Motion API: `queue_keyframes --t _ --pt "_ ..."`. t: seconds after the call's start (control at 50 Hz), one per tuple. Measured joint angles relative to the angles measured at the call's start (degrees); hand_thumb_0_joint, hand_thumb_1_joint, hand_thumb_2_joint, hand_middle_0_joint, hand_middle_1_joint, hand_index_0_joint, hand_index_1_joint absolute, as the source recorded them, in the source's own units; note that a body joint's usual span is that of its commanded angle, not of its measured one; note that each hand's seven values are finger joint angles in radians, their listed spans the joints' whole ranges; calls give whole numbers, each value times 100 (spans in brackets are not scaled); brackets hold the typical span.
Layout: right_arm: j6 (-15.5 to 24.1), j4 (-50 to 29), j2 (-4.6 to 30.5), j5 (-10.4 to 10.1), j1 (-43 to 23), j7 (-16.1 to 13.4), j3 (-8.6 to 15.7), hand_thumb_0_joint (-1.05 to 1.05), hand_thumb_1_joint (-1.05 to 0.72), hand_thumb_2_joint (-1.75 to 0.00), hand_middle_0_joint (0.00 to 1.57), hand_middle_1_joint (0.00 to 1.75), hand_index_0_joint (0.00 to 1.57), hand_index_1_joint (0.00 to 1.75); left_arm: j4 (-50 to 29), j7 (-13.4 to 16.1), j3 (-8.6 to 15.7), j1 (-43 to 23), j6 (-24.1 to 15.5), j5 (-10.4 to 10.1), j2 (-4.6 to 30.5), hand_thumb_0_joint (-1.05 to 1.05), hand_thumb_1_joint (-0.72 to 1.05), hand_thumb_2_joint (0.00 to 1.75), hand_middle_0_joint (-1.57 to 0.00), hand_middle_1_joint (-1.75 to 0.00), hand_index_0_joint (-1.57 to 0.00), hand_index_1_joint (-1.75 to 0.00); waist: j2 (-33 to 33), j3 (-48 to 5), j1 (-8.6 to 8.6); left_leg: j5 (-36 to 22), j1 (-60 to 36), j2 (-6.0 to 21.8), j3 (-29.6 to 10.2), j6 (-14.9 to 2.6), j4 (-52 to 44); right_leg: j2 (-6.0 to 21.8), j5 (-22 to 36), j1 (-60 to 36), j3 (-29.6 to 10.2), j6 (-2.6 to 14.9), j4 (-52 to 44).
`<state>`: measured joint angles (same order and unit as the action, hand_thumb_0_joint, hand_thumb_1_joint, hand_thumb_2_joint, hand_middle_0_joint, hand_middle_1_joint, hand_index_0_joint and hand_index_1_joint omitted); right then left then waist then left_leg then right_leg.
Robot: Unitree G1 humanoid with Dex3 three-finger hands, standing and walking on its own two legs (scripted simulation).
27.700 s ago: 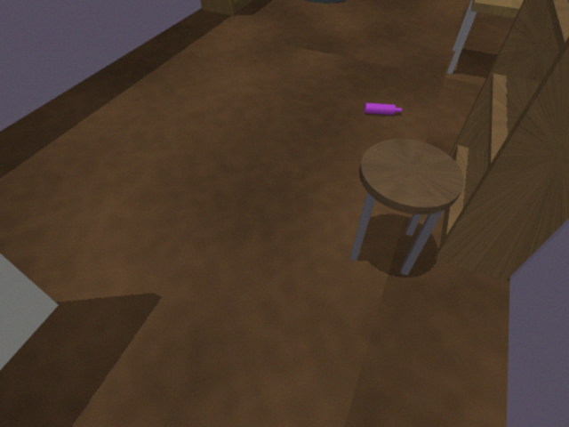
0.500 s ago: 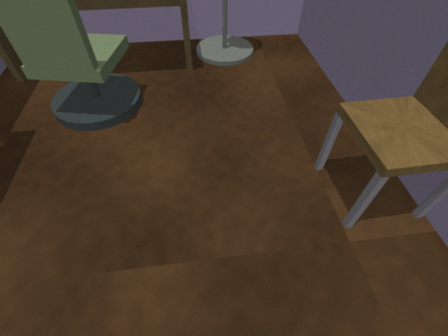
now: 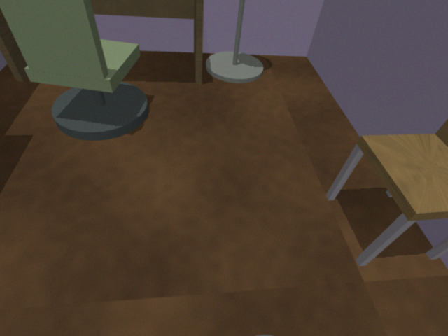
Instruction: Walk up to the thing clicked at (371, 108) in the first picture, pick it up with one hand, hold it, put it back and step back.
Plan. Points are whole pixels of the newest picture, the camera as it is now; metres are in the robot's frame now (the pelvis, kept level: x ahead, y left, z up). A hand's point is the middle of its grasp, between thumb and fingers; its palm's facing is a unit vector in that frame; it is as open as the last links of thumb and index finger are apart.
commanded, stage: walk up
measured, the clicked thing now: out of the picture -0.17 -0.47 -0.73
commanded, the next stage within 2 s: none
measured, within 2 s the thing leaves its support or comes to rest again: neither
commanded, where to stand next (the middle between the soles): +1.18 -0.05 m, yaw +0 degrees
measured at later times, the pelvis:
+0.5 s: pelvis +0.26 -0.05 +0.00, yaw -1 degrees
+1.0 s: pelvis +0.51 -0.02 +0.01, yaw -2 degrees
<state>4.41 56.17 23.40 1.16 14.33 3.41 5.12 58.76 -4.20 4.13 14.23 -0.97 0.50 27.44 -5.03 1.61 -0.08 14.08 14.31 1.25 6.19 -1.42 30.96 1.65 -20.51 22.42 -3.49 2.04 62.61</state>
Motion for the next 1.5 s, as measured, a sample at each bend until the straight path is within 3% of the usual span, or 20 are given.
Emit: queue_keyframes --t 0.14,0.22,0.3,0.34,0.36,0.42,0.46,0.6,0.72,0.76,0.8,0.84,0.88,1.02,1.14,1.2,1.22,1.26,1.34,1.5 --pt "95 -95 -134 -19 365 10 -122 1 -90 -89 20 30 20 30 -260 -222 -40 -152 -15 32 -170 0 90 90 -20 -30 -20 -30 115 106 -95 13 -1030 -95 125 -32 -1051 328 890 814 201 -311 -1383" --pt "98 -165 -100 -30 524 8 -119 1 -90 -89 20 30 21 30 -319 -270 -52 -294 19 59 -225 0 90 90 -20 -30 -20 -30 256 178 -177 275 -1468 -85 134 78 -1248 487 1322 788 341 -236 -2308" --pt "37 -222 -29 -8 672 -32 -108 1 -90 -89 20 30 21 30 -384 -255 -33 -492 -24 50 -258 0 90 90 -20 -30 -20 -30 414 167 -247 835 -1745 42 106 276 -995 412 1314 433 539 -73 -2915" --pt "-13 -239 34 -4 716 -73 -100 1 -90 -89 20 30 21 30 -454 -202 10 -604 -110 41 -298 0 90 90 -20 -30 -20 -30 589 192 -244 1322 -1663 271 43 271 -295 217 1352 176 684 -48 -2997" --pt "-62 -223 48 -21 670 -107 -101 1 -90 -89 20 30 20 30 -519 -157 33 -672 -169 48 -348 0 90 90 -20 -30 -20 -30 708 263 -234 1388 -1421 437 -55 160 457 124 1154 143 778 -68 -2771" --pt "-144 -185 23 -80 457 -162 -165 1 -90 -89 20 30 20 30 -772 -49 -6 -675 -325 -67 -470 0 90 90 -20 -30 -20 -30 684 377 -101 1229 -375 184 -587 18 2815 122 715 -155 795 -60 -2597" --pt "-131 -216 58 -119 306 -153 -187 1 -91 -89 20 30 20 29 -860 8 -67 -559 -360 -118 -562 0 90 90 -20 -30 -20 -30 715 367 -23 924 253 118 -684 -48 3434 97 667 -503 806 -38 -2874" --pt "-91 -530 139 -31 -141 66 -97 1 -91 -89 20 30 20 29 -856 33 -142 29 -376 -43 -542 0 90 90 -20 -30 -21 -30 767 250 107 44 1538 466 -607 140 1893 -91 470 -1451 874 -26 -3700" --pt "-85 -515 119 13 -281 171 -32 1 -91 -89 20 30 20 29 -848 -4 -86 395 -336 9 -272 0 90 90 -20 -30 -21 -30 601 234 316 -643 1313 432 -332 72 221 -87 -262 -2020 942 -224 -3522" --pt "-12 -536 104 50 -313 152 -22 1 -91 -89 20 30 20 29 -817 34 -77 533 -295 6 -166 0 90 90 -20 -30 -21 -30 431 221 337 -832 1111 263 -221 -30 182 80 -727 -1972 875 -191 -2889" --pt "79 -649 62 78 -376 90 -25 1 -91 -89 20 30 20 29 -710 122 -76 515 -193 -53 -169 0 90 90 -20 -30 -21 -30 306 309 284 -477 1118 178 -115 -59 630 107 -758 -1415 531 -10 -1379" --pt "107 -743 -38 -27 -372 44 -70 0 -91 -89 20 30 20 29 -612 167 -135 472 -136 -72 -148 0 90 90 -20 -30 -20 -30 227 345 196 -268 912 152 -63 -79 604 -49 -572 -774 229 69 -168" --pt "107 -797 -128 -86 -302 -1 -144 0 -91 -89 20 30 20 29 -586 158 -161 440 -154 -94 -122 1 90 90 -20 -30 -20 -30 130 361 149 -234 579 121 14 -73 315 -20 -256 -242 166 63 231" --pt "112 -767 -104 -85 180 -19 -240 0 -90 -89 20 30 20 30 -682 -38 -134 298 -139 -14 -179 0 90 90 -20 -30 -20 -30 149 303 22 -64 -406 33 136 -52 -481 436 419 661 350 -200 -1153" --pt "30 -644 81 -85 516 0 -180 1 -90 -89 20 30 20 30 -662 -149 -49 73 -153 24 -235 0 90 90 -20 -30 -20 -30 368 211 -122 488 -908 91 110 149 -405 500 1171 458 501 -135 -2587" --pt "-30 -607 152 -79 663 -27 -170 1 -90 -89 20 30 20 30 -682 -118 11 -2 -248 34 -205 0 90 90 -20 -30 -20 -30 502 120 -139 1074 -935 260 34 237 192 299 1188 53 659 -80 -2909" --pt "-62 -568 175 -80 651 -58 -161 1 -90 -89 20 30 20 30 -703 -77 37 -67 -299 45 -246 0 90 90 -20 -30 -20 -30 641 154 -139 1194 -771 410 -70 127 719 202 1045 34 762 -84 -2711" --pt "-147 -464 154 -83 550 -109 -183 1 -90 -89 20 30 20 30 -816 -11 17 -141 -392 9 -309 0 90 90 -20 -30 -20 -30 691 227 -70 1315 -232 284 -420 11 2058 180 751 -41 817 -58 -2459" --pt "-172 -408 189 -143 320 -102 -218 1 -91 -89 20 30 20 29 -952 70 -110 -72 -426 -80 -507 0 90 90 -20 -30 -20 -30 830 277 43 855 744 117 -676 -54 3123 135 698 -572 889 -25 -2907" --pt "-193 -511 109 -18 85 87 -153 1 -91 -89 20 30 20 29 -1001 85 -136 323 -408 -19 -479 0 90 90 -20 -30 -21 -30 809 231 173 -105 1521 385 -610 135 1422 -34 538 -1404 1064 -11 -3652"
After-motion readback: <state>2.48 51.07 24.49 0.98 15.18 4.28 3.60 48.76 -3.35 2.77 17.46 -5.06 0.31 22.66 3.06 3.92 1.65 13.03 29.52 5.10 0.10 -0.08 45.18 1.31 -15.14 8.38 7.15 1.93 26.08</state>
